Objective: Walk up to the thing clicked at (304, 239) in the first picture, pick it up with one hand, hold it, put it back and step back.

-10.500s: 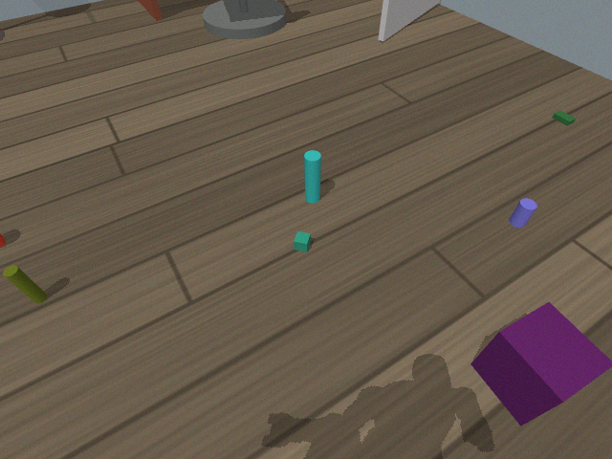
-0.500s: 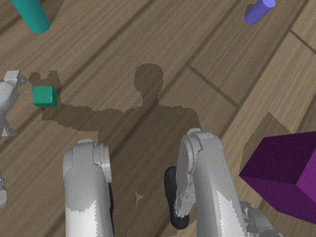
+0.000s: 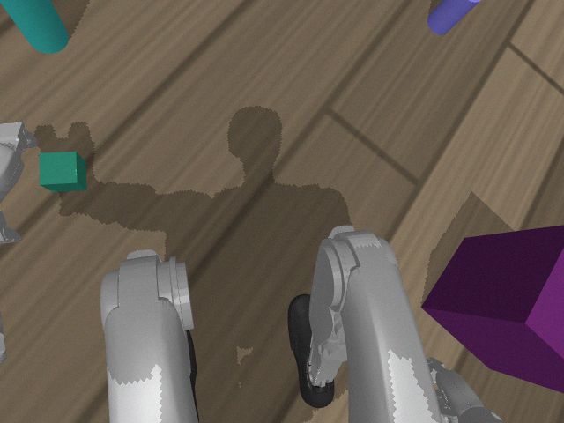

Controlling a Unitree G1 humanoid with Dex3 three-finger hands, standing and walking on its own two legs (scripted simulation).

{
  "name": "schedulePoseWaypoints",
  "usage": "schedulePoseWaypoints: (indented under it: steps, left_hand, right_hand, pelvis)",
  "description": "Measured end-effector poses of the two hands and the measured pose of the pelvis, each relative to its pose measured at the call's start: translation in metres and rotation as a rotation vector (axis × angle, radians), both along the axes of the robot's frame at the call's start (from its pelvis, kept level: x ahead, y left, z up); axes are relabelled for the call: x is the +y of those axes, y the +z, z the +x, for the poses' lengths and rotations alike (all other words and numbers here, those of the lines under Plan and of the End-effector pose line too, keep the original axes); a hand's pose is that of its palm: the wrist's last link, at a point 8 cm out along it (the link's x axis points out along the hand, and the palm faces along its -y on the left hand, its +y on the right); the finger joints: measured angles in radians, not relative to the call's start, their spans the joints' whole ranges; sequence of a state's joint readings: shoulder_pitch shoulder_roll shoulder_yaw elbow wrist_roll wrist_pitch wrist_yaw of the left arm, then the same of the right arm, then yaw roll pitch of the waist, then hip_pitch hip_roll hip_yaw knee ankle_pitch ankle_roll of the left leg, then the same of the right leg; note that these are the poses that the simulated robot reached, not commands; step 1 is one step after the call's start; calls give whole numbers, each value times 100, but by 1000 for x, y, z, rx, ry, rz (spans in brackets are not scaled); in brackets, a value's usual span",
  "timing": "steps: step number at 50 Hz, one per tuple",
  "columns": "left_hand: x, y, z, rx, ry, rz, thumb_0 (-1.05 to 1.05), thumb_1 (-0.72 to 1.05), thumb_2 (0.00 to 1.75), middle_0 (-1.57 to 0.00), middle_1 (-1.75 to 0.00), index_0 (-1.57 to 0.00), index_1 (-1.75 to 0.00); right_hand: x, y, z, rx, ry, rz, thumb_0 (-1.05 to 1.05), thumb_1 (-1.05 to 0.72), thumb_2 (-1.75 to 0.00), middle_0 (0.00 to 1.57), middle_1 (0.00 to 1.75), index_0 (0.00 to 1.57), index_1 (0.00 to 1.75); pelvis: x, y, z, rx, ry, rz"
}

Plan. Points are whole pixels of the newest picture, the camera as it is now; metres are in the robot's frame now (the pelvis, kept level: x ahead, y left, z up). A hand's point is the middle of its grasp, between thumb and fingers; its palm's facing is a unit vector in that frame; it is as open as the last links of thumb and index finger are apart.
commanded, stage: approach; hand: left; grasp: from above
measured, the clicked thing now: (64, 172) +0.48 +0.32 -0.29
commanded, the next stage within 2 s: rest palm in 0.72 s
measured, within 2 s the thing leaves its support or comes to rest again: neither
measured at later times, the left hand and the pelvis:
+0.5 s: hand (61, 123) +0.51 +0.28 -0.16, palm faces -0.45 -0.04 -0.89, open 14.0 cm; pelvis +0.00 +0.00 +0.01, yaw -2 degrees
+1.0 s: hand (26, 188) +0.42 +0.33 -0.19, palm faces -0.45 -0.07 -0.89, open 14.0 cm; pelvis -0.01 +0.01 +0.00, yaw -1 degrees
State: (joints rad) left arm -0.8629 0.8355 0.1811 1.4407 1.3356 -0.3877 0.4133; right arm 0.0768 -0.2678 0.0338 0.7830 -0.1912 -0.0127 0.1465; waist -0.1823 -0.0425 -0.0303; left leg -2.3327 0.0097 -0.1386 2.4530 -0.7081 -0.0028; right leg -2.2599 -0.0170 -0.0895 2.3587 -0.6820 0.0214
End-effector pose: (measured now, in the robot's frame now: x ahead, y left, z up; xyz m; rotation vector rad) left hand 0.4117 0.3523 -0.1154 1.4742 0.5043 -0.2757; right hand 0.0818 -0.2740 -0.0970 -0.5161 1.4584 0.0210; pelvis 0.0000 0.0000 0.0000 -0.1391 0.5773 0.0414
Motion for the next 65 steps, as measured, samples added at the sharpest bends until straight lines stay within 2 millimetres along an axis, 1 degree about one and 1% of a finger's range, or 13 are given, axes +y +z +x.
schedulePoseWaypoints:
  steps: [5,11,17,22,24,27,33,38,42,48,53,57,65]
  left_hand:
    - [-8,-7,10,2,-25,2,0,-51,98,-8,-99,-9,-98]
    - [-33,-8,47,-62,-73,4,0,-50,97,-8,-102,-10,-100]
    - [-61,1,92,-111,-66,23,0,-51,98,-8,-103,-10,-101]
    - [-72,9,110,-79,-38,48,0,-51,98,-8,-103,-9,-101]
    - [-72,10,109,-48,-18,47,0,-51,98,-8,-103,-9,-101]
    - [-67,7,97,20,-4,48,0,-51,97,-8,-103,-9,-101]
    - [-45,-8,53,115,-8,-4,0,-50,97,-9,-101,-10,-100]
    - [-26,-14,17,76,-62,-48,0,-51,97,-10,-100,-11,-98]
    - [-16,-12,3,7,-98,-44,0,-51,98,-10,-99,-11,-98]
    - [-16,-13,9,-33,-85,-18,0,-50,99,-9,-99,-10,-98]
    - [-27,-24,26,-21,-60,-1,0,-49,99,-9,-99,-9,-99]
    - [-37,-36,40,-11,-42,7,0,-49,99,-9,-100,-9,-99]
    - [-48,-56,56,-3,-12,13,0,-49,97,-8,-99,-9,-99]
  right_hand:
    - [0,0,-1,5,14,-5,0,-90,-89,20,30,20,30]
    - [-1,5,-11,4,4,-29,0,-90,-89,20,30,20,30]
    - [0,14,-32,10,-50,-47,-1,-91,-89,20,30,20,30]
    - [4,22,-54,36,-123,-39,0,-91,-89,20,30,20,30]
    - [6,24,-62,50,-146,-28,0,-91,-89,20,30,20,30]
    - [10,28,-71,72,-167,-10,0,-91,-89,20,30,20,30]
    - [12,30,-76,112,-138,5,0,-90,-89,20,30,20,30]
    - [6,27,-62,118,-66,-17,0,-90,-89,20,30,20,30]
    - [1,22,-38,67,-16,-44,0,-90,-89,20,30,20,30]
    - [2,19,1,-49,49,-59,0,-90,-89,20,30,20,30]
    - [6,19,12,-105,78,-50,-1,-90,-89,20,30,20,30]
    - [9,18,1,-92,69,-38,-1,-90,-89,20,30,20,30]
    - [15,14,-47,30,2,1,-1,-90,-89,20,30,20,30]
  pelvis:
    - [0,-3,0,3,-1,1]
    - [0,-6,1,9,-7,-6]
    - [1,-5,3,27,-15,-15]
    - [2,1,3,35,-20,-18]
    - [2,5,3,35,-21,-18]
    - [2,11,1,31,-21,-17]
    - [2,15,-5,7,-18,-20]
    - [3,9,-8,-18,-13,-27]
    - [4,2,-9,-35,-5,-25]
    - [5,-3,-8,-31,-2,-24]
    - [5,-6,-7,-28,-8,-28]
    - [5,-9,-5,-24,-15,-32]
    - [3,-14,0,-22,-31,-36]
